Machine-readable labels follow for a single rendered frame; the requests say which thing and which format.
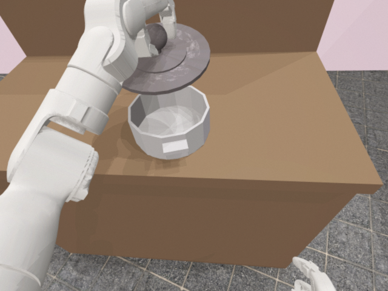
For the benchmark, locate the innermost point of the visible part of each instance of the lid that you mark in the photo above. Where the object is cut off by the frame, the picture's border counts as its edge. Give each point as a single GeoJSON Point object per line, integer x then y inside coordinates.
{"type": "Point", "coordinates": [179, 64]}

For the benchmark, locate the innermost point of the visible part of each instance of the robot left upper arm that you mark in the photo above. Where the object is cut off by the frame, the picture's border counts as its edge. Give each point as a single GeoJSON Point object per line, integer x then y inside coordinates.
{"type": "Point", "coordinates": [56, 169]}

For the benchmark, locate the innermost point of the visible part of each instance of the table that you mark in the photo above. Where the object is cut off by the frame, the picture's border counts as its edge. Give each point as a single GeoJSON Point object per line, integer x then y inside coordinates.
{"type": "Point", "coordinates": [281, 160]}

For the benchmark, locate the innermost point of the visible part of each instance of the right robot hand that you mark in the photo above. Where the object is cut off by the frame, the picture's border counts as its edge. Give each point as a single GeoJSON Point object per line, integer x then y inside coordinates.
{"type": "Point", "coordinates": [319, 280]}

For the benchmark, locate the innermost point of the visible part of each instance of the left robot hand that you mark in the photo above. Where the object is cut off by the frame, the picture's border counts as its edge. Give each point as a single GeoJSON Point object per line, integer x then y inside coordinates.
{"type": "Point", "coordinates": [166, 10]}

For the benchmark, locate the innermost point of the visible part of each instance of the robot left forearm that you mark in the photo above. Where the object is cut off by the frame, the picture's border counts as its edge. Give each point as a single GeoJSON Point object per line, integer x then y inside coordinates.
{"type": "Point", "coordinates": [94, 76]}

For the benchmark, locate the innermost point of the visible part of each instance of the knob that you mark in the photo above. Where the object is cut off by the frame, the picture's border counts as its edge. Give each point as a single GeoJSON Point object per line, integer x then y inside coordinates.
{"type": "Point", "coordinates": [158, 35]}

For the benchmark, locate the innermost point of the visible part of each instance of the pot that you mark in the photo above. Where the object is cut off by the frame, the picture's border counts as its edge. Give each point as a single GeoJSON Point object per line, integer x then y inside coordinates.
{"type": "Point", "coordinates": [170, 126]}

